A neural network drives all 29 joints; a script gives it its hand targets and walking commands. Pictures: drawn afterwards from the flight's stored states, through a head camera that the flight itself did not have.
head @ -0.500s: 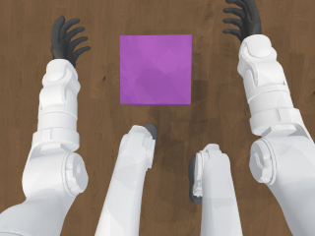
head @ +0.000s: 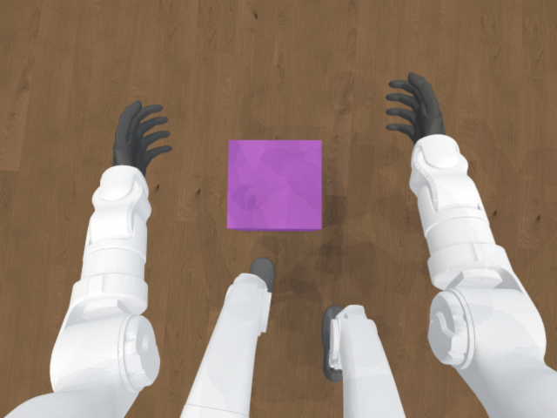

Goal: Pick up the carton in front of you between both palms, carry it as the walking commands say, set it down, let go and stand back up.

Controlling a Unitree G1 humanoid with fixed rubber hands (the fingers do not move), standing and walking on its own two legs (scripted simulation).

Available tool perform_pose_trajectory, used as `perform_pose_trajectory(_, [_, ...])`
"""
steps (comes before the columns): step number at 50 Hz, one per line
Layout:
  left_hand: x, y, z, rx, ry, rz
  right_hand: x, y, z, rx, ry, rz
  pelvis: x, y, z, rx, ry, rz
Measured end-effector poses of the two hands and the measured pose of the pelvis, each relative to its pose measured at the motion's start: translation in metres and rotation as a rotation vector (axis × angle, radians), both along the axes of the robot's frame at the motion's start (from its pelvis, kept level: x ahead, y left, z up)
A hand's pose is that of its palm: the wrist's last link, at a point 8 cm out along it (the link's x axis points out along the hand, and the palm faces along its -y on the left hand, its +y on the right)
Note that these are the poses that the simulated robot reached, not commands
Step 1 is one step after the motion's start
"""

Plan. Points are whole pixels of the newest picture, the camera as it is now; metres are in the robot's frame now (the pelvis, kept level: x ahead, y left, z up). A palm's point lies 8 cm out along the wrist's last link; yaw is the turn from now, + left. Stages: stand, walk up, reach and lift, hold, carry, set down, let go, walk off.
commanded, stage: let go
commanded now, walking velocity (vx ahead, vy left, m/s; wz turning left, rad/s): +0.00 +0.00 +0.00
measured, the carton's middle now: (276, 191) +0.44 +0.10 -0.52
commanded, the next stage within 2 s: stand in 1.20 s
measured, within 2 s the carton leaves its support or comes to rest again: neither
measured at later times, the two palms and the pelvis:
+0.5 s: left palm (67, 278) +0.25 +0.26 +0.03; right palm (527, 266) +0.34 -0.17 +0.01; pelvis +0.07 +0.01 +0.11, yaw +2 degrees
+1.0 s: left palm (92, 304) +0.24 +0.21 +0.06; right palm out of the picture +0.26 -0.25 +0.06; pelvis +0.09 -0.02 +0.13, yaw +2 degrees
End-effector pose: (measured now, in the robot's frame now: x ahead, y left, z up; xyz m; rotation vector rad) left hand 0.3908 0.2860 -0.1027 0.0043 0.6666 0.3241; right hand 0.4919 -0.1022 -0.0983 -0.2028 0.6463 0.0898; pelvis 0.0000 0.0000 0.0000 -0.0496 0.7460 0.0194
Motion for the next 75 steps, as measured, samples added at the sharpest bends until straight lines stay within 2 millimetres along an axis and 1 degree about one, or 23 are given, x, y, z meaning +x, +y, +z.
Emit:
perform_pose_trajectory(2, [-0.009, -0.002, 0.007, 0.010, 0.024, -0.039, -0.014, -0.005, 0.007, -0.019, 0.011, -0.022, 0.004, 0.002, 0.011, -0.001, -0.019, 0.001])
perform_pose_trajectory(5, [-0.027, -0.004, 0.021, 0.024, 0.068, -0.099, -0.041, -0.014, 0.019, -0.044, 0.035, -0.059, 0.012, 0.005, 0.028, 0.000, -0.063, 0.002])
perform_pose_trajectory(8, [-0.046, -0.004, 0.037, 0.034, 0.104, -0.149, -0.068, -0.023, 0.033, -0.057, 0.058, -0.090, 0.021, 0.009, 0.044, 0.003, -0.121, 0.003])
perform_pose_trajectory(10, [-0.057, -0.003, 0.050, 0.040, 0.118, -0.174, -0.082, -0.027, 0.044, -0.060, 0.066, -0.103, 0.026, 0.012, 0.054, 0.006, -0.161, 0.005])
perform_pose_trajectory(16, [-0.088, -0.005, 0.085, 0.046, 0.132, -0.211, -0.111, -0.041, 0.074, -0.061, 0.071, -0.100, 0.043, 0.017, 0.077, 0.020, -0.280, 0.013])
perform_pose_trajectory(22, [-0.123, -0.017, 0.114, 0.042, 0.137, -0.205, -0.139, -0.060, 0.100, -0.058, 0.087, -0.089, 0.059, 0.016, 0.097, 0.035, -0.398, 0.018])
perform_pose_trajectory(28, [-0.155, -0.036, 0.142, 0.041, 0.147, -0.201, -0.174, -0.086, 0.124, -0.056, 0.099, -0.086, 0.070, 0.008, 0.115, 0.056, -0.524, 0.020])
perform_pose_trajectory(31, [-0.166, -0.045, 0.152, 0.043, 0.154, -0.206, -0.191, -0.100, 0.135, -0.057, 0.101, -0.086, 0.074, 0.001, 0.121, 0.069, -0.588, 0.021])
perform_pose_trajectory(33, [-0.170, -0.050, 0.156, 0.044, 0.155, -0.210, -0.201, -0.109, 0.141, -0.056, 0.103, -0.090, 0.077, -0.004, 0.124, 0.077, -0.628, 0.022])
perform_pose_trajectory(37, [-0.169, -0.058, 0.159, 0.041, 0.152, -0.217, -0.219, -0.127, 0.152, -0.056, 0.108, -0.105, 0.081, -0.014, 0.128, 0.090, -0.695, 0.022])
perform_pose_trajectory(42, [-0.159, -0.068, 0.160, 0.040, 0.146, -0.234, -0.232, -0.144, 0.161, -0.054, 0.118, -0.126, 0.084, -0.022, 0.129, 0.096, -0.755, 0.017])
perform_pose_trajectory(46, [-0.152, -0.072, 0.160, 0.042, 0.147, -0.243, -0.236, -0.150, 0.163, -0.051, 0.125, -0.133, 0.087, -0.025, 0.129, 0.097, -0.782, 0.011])
perform_pose_trajectory(50, [-0.151, -0.072, 0.160, 0.044, 0.155, -0.244, -0.233, -0.149, 0.163, -0.047, 0.129, -0.131, 0.089, -0.024, 0.128, 0.097, -0.793, 0.008])
perform_pose_trajectory(55, [-0.156, -0.058, 0.159, 0.080, 0.200, -0.207, -0.230, -0.142, 0.157, -0.047, 0.124, -0.139, 0.091, -0.021, 0.126, 0.098, -0.782, 0.016])
perform_pose_trajectory(61, [-0.164, -0.042, 0.159, 0.109, 0.214, -0.175, -0.228, -0.134, 0.154, -0.070, 0.122, -0.127, 0.090, -0.015, 0.124, 0.094, -0.772, 0.019])
perform_pose_trajectory(63, [-0.167, -0.033, 0.155, 0.143, 0.212, -0.174, -0.231, -0.141, 0.149, -0.123, 0.147, -0.123, 0.090, -0.013, 0.123, 0.085, -0.762, 0.021])
perform_pose_trajectory(65, [-0.170, -0.024, 0.150, 0.163, 0.216, -0.174, -0.236, -0.151, 0.147, -0.172, 0.170, -0.135, 0.090, -0.011, 0.121, 0.079, -0.755, 0.022])
perform_pose_trajectory(70, [-0.177, -0.008, 0.137, 0.179, 0.249, -0.187, -0.247, -0.177, 0.150, -0.253, 0.208, -0.180, 0.094, -0.006, 0.120, 0.069, -0.745, 0.018])
perform_pose_trajectory(72, [-0.179, -0.004, 0.133, 0.181, 0.268, -0.195, -0.250, -0.183, 0.151, -0.273, 0.219, -0.197, 0.096, -0.004, 0.120, 0.067, -0.743, 0.015])
perform_pose_trajectory(75, [-0.181, 0.000, 0.128, 0.182, 0.294, -0.204, -0.253, -0.187, 0.152, -0.289, 0.233, -0.215, 0.098, -0.002, 0.120, 0.064, -0.741, 0.011])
